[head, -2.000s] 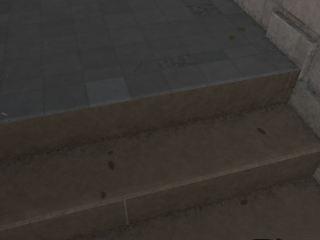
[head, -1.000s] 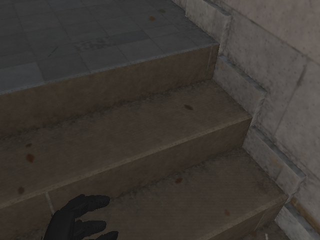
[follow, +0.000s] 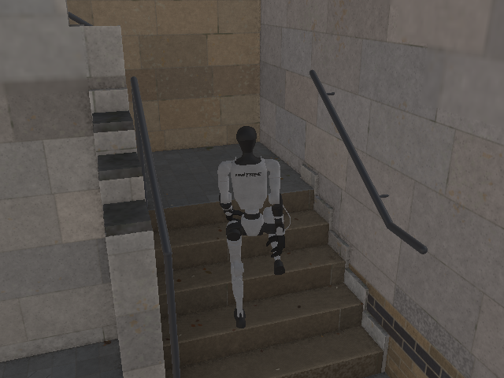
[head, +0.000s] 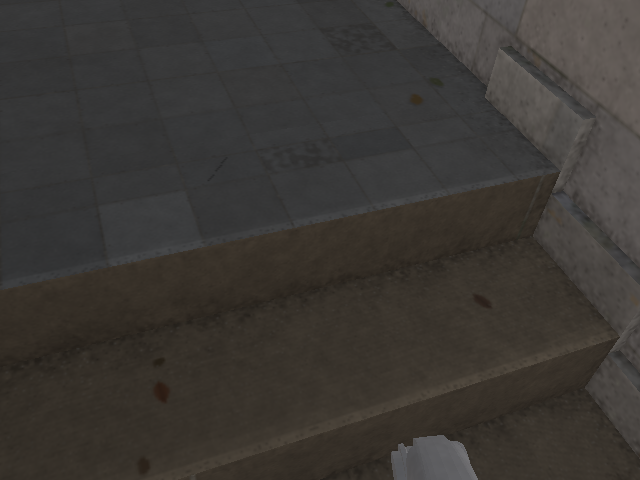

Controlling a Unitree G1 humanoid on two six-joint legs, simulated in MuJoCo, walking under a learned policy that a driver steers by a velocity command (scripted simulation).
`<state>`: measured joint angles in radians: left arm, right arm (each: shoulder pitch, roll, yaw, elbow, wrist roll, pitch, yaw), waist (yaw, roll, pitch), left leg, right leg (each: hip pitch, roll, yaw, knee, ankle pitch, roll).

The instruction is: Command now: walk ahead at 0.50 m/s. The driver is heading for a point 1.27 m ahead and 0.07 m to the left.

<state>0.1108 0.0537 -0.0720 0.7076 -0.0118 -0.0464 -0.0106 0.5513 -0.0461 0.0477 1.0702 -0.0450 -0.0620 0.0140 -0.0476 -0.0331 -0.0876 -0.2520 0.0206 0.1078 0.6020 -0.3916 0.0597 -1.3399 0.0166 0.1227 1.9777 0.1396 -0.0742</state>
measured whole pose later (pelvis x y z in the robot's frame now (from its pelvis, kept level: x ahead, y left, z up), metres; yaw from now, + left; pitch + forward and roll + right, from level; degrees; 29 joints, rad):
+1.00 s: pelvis +0.57 -0.02 +0.31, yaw +0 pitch +2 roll +0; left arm 0.27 0.19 -0.01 0.90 -0.01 -0.09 -0.04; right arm 0.30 -0.20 0.00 1.03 -0.05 -0.03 0.03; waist -0.02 -0.01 -0.13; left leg -0.49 -0.02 0.13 0.91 -0.44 0.09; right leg -0.84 0.08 0.21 1.98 -0.03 -0.18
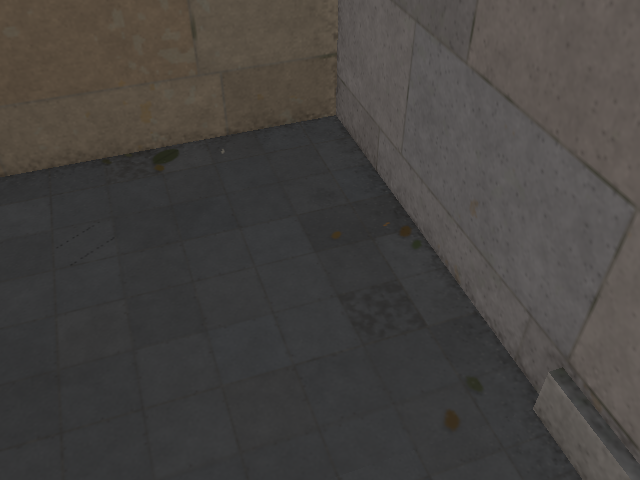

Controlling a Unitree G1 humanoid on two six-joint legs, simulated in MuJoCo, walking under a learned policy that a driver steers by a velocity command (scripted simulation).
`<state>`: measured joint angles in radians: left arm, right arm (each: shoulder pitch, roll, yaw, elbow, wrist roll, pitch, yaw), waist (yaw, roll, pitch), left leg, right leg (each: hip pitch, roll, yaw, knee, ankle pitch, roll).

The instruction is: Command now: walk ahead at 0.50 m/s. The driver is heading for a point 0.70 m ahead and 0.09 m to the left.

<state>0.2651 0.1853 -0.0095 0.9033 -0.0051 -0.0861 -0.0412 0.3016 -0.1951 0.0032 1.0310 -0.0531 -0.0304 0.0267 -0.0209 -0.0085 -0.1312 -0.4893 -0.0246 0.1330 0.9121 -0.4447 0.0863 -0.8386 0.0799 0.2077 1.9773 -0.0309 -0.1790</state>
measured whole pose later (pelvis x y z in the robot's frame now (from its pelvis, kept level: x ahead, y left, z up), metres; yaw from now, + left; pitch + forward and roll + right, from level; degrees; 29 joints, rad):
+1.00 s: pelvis +0.56 +0.01 +0.21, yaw +7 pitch +3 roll +2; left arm 0.51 0.20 0.04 1.06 0.01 -0.07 0.05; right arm -0.02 -0.20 -0.05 0.80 0.01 -0.04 0.04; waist 0.07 0.04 -0.02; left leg -0.66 0.01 0.04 0.68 -0.07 0.07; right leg 0.13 -0.10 -0.23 0.28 -0.44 0.06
